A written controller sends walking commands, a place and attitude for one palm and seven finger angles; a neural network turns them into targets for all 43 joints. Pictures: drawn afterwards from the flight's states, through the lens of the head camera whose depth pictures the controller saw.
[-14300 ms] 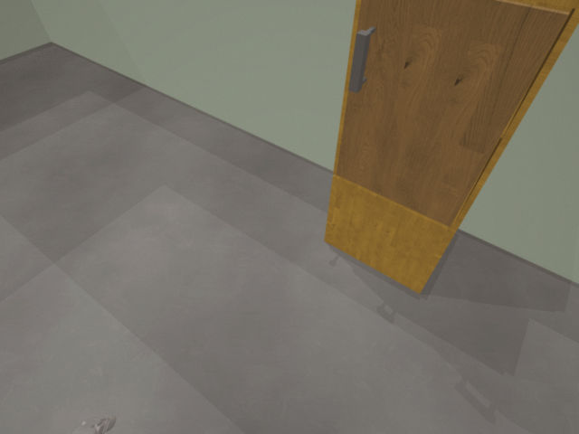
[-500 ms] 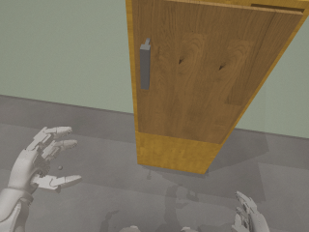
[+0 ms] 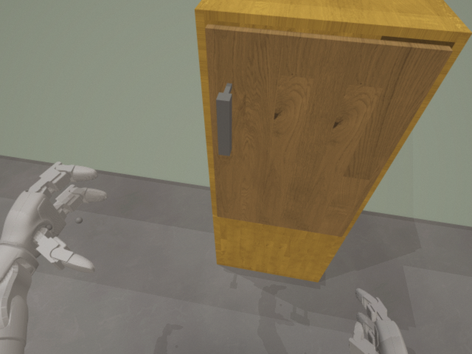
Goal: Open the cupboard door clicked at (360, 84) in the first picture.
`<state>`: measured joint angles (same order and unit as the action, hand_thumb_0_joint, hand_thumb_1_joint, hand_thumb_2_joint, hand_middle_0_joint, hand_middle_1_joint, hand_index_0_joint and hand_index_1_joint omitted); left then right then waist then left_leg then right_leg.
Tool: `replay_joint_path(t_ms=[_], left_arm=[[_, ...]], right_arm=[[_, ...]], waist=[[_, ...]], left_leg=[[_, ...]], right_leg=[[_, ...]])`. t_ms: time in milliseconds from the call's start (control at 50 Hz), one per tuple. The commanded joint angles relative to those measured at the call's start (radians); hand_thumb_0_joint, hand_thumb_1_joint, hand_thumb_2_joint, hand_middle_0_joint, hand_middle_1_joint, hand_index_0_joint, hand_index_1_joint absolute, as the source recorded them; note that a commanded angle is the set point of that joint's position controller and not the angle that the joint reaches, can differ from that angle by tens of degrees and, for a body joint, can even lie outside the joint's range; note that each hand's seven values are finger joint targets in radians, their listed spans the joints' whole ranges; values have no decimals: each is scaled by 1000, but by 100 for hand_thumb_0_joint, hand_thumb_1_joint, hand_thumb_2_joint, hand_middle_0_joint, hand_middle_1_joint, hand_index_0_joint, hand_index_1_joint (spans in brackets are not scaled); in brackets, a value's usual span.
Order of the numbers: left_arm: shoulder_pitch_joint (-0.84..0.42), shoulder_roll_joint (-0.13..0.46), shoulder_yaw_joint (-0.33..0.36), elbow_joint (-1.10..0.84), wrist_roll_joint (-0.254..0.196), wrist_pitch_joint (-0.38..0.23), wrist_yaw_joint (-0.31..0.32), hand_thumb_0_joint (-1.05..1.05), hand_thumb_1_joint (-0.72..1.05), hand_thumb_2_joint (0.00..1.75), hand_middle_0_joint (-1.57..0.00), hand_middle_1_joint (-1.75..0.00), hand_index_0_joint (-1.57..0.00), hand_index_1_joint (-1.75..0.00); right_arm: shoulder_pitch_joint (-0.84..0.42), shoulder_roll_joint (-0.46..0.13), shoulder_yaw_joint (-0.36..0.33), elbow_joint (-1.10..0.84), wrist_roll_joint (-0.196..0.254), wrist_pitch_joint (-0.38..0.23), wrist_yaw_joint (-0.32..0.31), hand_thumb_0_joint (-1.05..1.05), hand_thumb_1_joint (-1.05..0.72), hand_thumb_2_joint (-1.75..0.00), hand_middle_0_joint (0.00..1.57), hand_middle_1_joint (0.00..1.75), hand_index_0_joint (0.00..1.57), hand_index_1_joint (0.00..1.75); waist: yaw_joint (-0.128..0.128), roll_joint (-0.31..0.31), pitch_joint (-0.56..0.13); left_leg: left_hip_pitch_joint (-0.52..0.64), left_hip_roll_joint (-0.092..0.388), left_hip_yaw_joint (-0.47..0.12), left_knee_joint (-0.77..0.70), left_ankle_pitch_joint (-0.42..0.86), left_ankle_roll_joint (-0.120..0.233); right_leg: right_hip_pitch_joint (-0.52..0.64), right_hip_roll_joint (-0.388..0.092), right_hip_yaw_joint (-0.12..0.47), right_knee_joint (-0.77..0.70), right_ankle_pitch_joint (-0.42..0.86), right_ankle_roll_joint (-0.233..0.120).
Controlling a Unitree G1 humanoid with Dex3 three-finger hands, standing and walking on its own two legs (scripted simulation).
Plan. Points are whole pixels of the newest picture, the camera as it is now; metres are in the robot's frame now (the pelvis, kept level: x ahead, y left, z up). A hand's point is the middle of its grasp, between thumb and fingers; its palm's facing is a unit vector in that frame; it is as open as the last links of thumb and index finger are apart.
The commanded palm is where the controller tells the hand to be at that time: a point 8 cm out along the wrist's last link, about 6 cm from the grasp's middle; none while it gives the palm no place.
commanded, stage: raise the hand with hooked fingers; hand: left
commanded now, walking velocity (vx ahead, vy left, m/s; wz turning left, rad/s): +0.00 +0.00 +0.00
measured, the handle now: (226, 120) +0.54 +0.07 +0.10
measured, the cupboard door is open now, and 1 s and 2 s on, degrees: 0 0 0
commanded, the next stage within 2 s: move the hooked fingers beside the handle in 0.64 s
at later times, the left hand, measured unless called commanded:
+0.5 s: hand (92, 206) +0.29 +0.25 +0.12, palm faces -0.04 -1.00 -0.02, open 14.0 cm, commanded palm +0.27 +0.29 +0.13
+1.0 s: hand (105, 194) +0.32 +0.24 +0.12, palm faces -0.07 -1.00 +0.00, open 14.0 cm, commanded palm +0.30 +0.28 +0.12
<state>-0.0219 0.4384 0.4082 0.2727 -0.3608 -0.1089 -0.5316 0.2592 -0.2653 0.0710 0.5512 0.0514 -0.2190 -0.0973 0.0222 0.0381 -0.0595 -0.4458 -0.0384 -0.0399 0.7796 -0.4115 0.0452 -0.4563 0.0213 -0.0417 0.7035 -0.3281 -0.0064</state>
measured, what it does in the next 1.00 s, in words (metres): stands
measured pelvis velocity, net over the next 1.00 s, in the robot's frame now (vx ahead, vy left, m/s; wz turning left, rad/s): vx -0.01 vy -0.02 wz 0.00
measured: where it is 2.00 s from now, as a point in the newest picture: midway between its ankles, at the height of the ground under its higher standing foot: outside the picture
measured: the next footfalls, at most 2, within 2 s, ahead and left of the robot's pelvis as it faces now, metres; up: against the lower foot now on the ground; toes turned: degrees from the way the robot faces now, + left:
none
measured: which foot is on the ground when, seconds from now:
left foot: down 0.00-1.00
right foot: down 0.00-1.00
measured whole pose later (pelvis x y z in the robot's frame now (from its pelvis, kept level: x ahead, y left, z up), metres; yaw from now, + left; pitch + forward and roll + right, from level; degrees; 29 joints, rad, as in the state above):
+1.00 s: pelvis -0.01 -0.02 +0.01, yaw +0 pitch +4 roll -1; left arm -0.24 0.43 0.37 0.48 -0.33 -0.10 -0.53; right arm 0.26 -0.28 0.07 0.57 0.06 -0.19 -0.12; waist 0.01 0.03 -0.04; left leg -0.41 -0.03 -0.04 0.71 -0.37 0.03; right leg -0.43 0.03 -0.04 0.66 -0.30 -0.03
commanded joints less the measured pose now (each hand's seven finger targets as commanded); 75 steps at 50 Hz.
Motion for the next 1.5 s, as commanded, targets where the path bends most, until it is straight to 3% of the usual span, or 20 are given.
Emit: replay_joint_path(t_ms=[0, 120, 200, 300, 380, 460, 580, 720, 760, 780, 840, 880, 940, 1000, 1140, 1200, 1340, 1380, 1440, 1480], left_arm=[[-279, 291, 122, -160, -33, -44, -23, 0, -50, 30, -30, -120, -30, -120], [-351, 327, 138, -124, -32, -30, -40, 0, -50, 30, -30, -120, -30, -120], [-287, 281, 109, -43, -39, -11, -59, 0, -50, 30, -30, -120, -30, -120], [-328, 343, 157, -138, -32, -37, -40, 0, -50, 30, -30, -120, -30, -120], [-311, 327, 158, -95, -38, -46, -32, 0, -50, 30, -30, -120, -30, -120], [-352, 301, 122, -113, -28, -51, -31, 0, -50, 30, -30, -120, -30, -120], [-333, 310, 131, -103, -35, -52, -30, 0, -50, 30, -30, -120, -30, -120], [-341, 299, 122, -92, -36, -45, -38, 0, -50, 30, -30, -120, -30, -120], [-415, 257, 69, -90, -34, -46, -40, 0, -50, 30, -30, -120, -30, -120], [-434, 274, 80, -78, -33, -46, -37, 0, -50, 30, -30, -120, -30, -120], [-507, 253, 42, -38, -17, -47, -27, 0, -50, 30, -30, -120, -30, -120], [-539, 270, 45, 1, -9, -50, -16, 0, -50, 30, -30, -120, -30, -120], [-566, 249, 24, -35, 7, -63, 0, 0, -50, 30, -30, -120, -30, -120], [-552, 257, 37, 9, 8, -60, 19, 0, -50, 30, -30, -120, -30, -120], [-599, 250, 34, 27, 34, -60, 59, 0, -50, 30, -30, -120, -30, -120], [-643, 247, 22, 50, 36, -69, 67, 0, -50, 30, -30, -120, -30, -120], [-763, 156, -76, 66, 60, -88, 92, 0, -50, 30, -30, -120, -30, -120], [-721, 202, -25, 124, 61, -86, 106, 0, -50, 30, -30, -120, -30, -120], [-802, 175, -57, 144, 77, -86, 120, 0, -50, 30, -30, -120, -30, -120], [-800, 215, -25, 164, 85, -97, 135, 0, -50, 30, -30, -120, -30, -120]], right_arm=[[-64, -147, -62, -144, 11, -47, -21, 0, -90, -90, 20, 30, 20, 30], [-62, -145, -61, -140, 13, -41, -23, 0, -90, -90, 20, 30, 20, 30], [-55, -151, -65, -141, 16, -37, -16, 0, -90, -90, 20, 30, 20, 30], [-60, -147, -68, -154, 11, -34, -10, 0, -90, -90, 20, 30, 20, 30], [-57, -147, -69, -147, 13, -31, -16, 0, -90, -90, 20, 30, 20, 30], [-63, -141, -67, -148, 17, -31, -26, 0, -90, -90, 20, 30, 20, 30], [-63, -143, -64, -139, 15, -32, -29, 0, -90, -90, 20, 30, 20, 30], [-67, -143, -65, -146, 17, -33, -30, 0, -90, -90, 20, 30, 20, 30], [-66, -142, -62, -140, 19, -33, -35, 0, -90, -90, 20, 30, 20, 30], [-62, -145, -63, -133, 18, -33, -36, 0, -90, -90, 20, 30, 20, 30], [-60, -145, -61, -125, 20, -32, -43, 0, -90, -90, 20, 30, 20, 30], [-52, -151, -62, -115, 18, -28, -44, 0, -90, -90, 20, 30, 20, 30], [-58, -140, -59, -125, 17, -27, -39, 0, -90, -90, 20, 30, 20, 30], [-42, -142, -61, -120, 14, -21, -32, 0, -90, -90, 20, 30, 20, 30], [-26, -143, -63, -128, 10, 4, -16, 0, -90, -90, 20, 30, 20, 30], [-15, -146, -64, -121, 10, 15, -12, 0, -90, -90, 20, 30, 20, 30], [14, -143, -69, -97, 10, 26, -9, 0, -90, -90, 20, 30, 20, 30], [31, -153, -73, -86, 5, 37, -6, 0, -90, -90, 20, 30, 20, 30], [29, -147, -71, -82, 7, 50, -1, 0, -90, -90, 20, 30, 20, 30], [38, -153, -73, -81, 3, 62, 1, 0, -90, -90, 20, 30, 20, 30]], waist=[[-8, 41, -199], [-8, 52, -222], [-6, -6, -176], [8, 50, -245], [4, -5, -198], [-8, 52, -200], [-3, 9, -189], [-4, 23, -210], [-24, 43, -194], [-24, 11, -187], [-38, 40, -169], [-36, -8, -174], [-26, 80, -235], [-21, 15, -239], [-16, 45, -259], [-29, -2, -259], [-53, 66, -288], [-42, -34, -281], [-54, 31, -274], [-44, -7, -293]], left_leg=[[96, 32, -34, -161, 304, -35], [118, 27, -20, -173, 324, -25], [85, 24, -7, -173, 304, -19], [107, 20, 0, -171, 333, -17], [79, 22, 9, -169, 289, -14], [89, 20, 11, -175, 261, -14], [83, 21, 8, -176, 265, -14], [90, 18, 9, -175, 272, -14], [105, 19, 5, -178, 255, -16], [99, 21, 5, -170, 255, -14], [92, 20, -2, -179, 209, -17], [84, 22, -7, -177, 203, -16], [125, 20, -12, -182, 250, -25], [108, 25, -13, -184, 267, -25], [107, 27, -10, -187, 308, -33], [86, 29, -8, -183, 302, -28], [165, 34, -25, -175, 343, -43], [125, 34, -24, -172, 353, -37], [121, 31, -16, -174, 323, -37], [103, 30, -13, -168, 339, -33]], right_leg=[[125, 5, -5, -89, 193, -31], [173, 1, 11, -116, 233, -29], [160, -2, 19, -128, 238, -24], [203, -6, 32, -119, 267, -26], [190, -5, 43, -133, 233, -19], [181, -10, 47, -141, 202, -18], [192, -6, 49, -144, 209, -17], [193, -7, 48, -140, 225, -15], [158, -4, 39, -141, 207, -17], [156, -2, 46, -144, 204, -17], [119, -6, 40, -147, 146, -19], [120, -5, 42, -147, 133, -20], [134, -8, 27, -125, 176, -29], [145, -5, 23, -121, 201, -27], [149, -7, 20, -104, 243, -32], [155, -5, 25, -103, 249, -29], [86, -4, 10, -92, 246, -33], [116, -2, 10, -92, 265, -32], [97, -8, 16, -90, 254, -31], [127, -7, 19, -85, 269, -32]])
